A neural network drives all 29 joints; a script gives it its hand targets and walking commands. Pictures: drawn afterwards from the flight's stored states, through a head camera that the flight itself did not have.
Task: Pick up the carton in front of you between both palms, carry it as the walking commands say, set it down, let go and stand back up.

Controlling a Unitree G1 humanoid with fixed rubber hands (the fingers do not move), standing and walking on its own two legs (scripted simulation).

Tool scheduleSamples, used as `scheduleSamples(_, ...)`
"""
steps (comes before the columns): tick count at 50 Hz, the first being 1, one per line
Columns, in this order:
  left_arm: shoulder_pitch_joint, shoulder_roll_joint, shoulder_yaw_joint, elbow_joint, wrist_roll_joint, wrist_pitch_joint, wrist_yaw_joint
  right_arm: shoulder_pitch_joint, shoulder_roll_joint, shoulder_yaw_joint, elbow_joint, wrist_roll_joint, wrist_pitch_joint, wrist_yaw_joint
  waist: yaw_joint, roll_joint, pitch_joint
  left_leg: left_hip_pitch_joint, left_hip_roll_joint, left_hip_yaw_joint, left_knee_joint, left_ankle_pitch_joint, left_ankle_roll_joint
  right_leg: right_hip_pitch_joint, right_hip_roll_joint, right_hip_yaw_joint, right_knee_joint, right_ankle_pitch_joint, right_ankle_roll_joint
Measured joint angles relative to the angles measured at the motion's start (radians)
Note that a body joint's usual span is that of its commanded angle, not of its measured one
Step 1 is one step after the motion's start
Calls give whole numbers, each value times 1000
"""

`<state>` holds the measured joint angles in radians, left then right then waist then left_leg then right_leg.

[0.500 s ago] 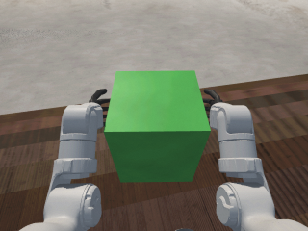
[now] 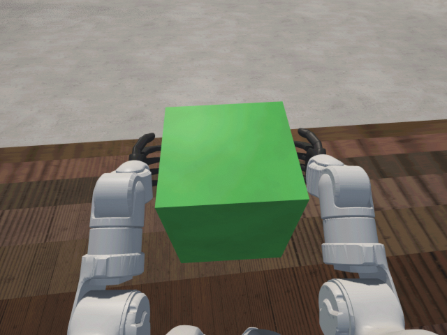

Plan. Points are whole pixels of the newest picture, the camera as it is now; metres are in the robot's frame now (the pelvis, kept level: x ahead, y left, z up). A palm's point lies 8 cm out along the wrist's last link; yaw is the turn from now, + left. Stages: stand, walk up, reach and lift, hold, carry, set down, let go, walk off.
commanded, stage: carry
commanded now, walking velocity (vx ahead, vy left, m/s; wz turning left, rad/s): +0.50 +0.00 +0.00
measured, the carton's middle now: (228, 188) +0.37 +0.02 +0.04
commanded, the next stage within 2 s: none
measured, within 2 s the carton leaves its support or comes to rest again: neither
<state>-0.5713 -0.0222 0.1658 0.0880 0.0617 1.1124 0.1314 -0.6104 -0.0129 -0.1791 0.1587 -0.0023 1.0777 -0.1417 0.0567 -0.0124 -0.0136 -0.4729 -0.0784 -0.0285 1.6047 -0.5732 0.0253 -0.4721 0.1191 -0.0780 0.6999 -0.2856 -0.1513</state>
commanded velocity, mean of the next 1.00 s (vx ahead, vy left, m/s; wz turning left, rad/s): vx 0.50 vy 0.00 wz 0.00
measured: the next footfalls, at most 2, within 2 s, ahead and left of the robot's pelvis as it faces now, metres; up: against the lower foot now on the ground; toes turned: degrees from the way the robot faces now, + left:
left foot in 0.36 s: +0.39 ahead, +0.06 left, -0.12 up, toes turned -1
right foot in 0.82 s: +0.74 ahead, -0.08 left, -0.24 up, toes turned +0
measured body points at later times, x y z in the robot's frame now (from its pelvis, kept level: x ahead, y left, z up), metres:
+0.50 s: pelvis +0.34 +0.03 -0.12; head +0.33 +0.01 +0.33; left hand +0.71 +0.14 -0.01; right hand +0.68 -0.16 -0.01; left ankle +0.35 +0.06 -0.83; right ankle +0.30 -0.08 -0.71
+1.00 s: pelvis +0.69 -0.03 -0.25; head +0.73 -0.03 +0.20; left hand +1.04 +0.15 -0.17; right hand +1.07 -0.15 -0.17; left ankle +0.72 +0.11 -0.88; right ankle +0.70 -0.08 -0.95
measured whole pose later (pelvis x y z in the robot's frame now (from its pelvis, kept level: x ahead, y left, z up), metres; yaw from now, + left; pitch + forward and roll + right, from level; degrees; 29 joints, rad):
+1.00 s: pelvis +0.69 -0.03 -0.25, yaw +0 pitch +2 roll +0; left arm -0.58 -0.01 0.16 0.13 0.01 1.14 0.15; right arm -0.60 0.02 -0.21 0.15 -0.04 1.13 -0.14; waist 0.09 0.00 0.01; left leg -0.71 0.00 -0.07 1.29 -0.43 0.02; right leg -0.44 0.10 -0.07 0.79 -0.40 -0.13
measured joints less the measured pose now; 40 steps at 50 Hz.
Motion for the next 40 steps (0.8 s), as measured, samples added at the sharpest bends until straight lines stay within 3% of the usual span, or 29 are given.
scheduleSamples(5, -2, 30, -12, 62, -68, 8, 10, 31, 51, -38, -26, -65, 46, 1, 56, 1, 24, -201, 76, -54, -347, 127, -9, 38, 7, -10, 83, -123, -14)
scheduleSamples(9, -23, 33, -22, 80, -86, -14, 12, 55, 60, -51, -77, -79, 46, 2, 72, 12, 40, -291, 107, -37, -532, 447, 12, 83, 9, 8, 126, -218, -9)
scheduleSamples(15, -51, 18, -23, 48, -89, -33, 13, 71, 52, -56, -176, -79, 54, 2, 74, 52, 12, -186, 70, 43, -995, 835, 25, 173, 31, 42, 264, -436, 1)
scheduleSamples(17, -54, 22, -13, 46, -90, -26, 13, 58, 51, -48, -163, -80, 55, 2, 50, 60, -12, -105, 44, 90, -1052, 909, 47, 191, 33, 27, 386, -446, 3)
scheduleSamples(18, -52, 32, -3, 43, -92, -18, 10, 43, 55, -37, -141, -86, 55, 2, 24, 61, -22, -40, 32, 111, -1080, 888, 67, 175, 27, 8, 508, -356, 8)
scheduleSamples(21, -61, 47, 17, 64, -83, -4, -2, 0, 44, -6, -73, -89, 58, 0, -62, 43, -39, 49, -19, 100, -994, 425, 119, 12, -2, 14, 915, -320, 74)
scheduleSamples(22, -65, 41, 21, 73, -72, 6, -2, -6, 32, -1, -52, -76, 64, -1, -82, 46, -45, 62, -30, 91, -967, 297, 118, -46, -15, 25, 948, -302, 80)
scheduleSamples(23, -66, 33, 25, 83, -60, 17, -2, -8, 20, 5, -32, -61, 68, -3, -100, 39, -44, 58, -41, 96, -924, 247, 110, -99, -36, 48, 932, -271, 85)
scheduleSamples(27, -30, -4, 53, 89, -10, 52, -4, -3, -4, 29, 52, -11, 70, -13, -149, 30, -32, 84, -53, 107, -827, 149, 129, -239, -115, 121, 609, -150, 122)
scheduleSamples(32, 10, -12, 74, 62, 9, 46, -7, -14, -4, 55, 115, 6, 28, -14, -181, 19, -6, 150, -47, 80, -768, 13, 116, -335, -171, 131, 405, 184, 104)
scheduleSamples(38, 28, -4, 75, -32, 6, 39, -7, -22, 4, 67, 74, 19, -11, -19, -196, -29, -4, 256, -53, 44, -659, -201, 96, -193, -143, 70, -127, 574, 96)
scheduleSamples(40, 16, -8, 61, -43, 13, 35, -7, -23, -5, 55, 49, 28, -9, -19, -171, -37, -10, 270, -50, 60, -518, -200, 78, -103, -118, 20, -183, 639, 75)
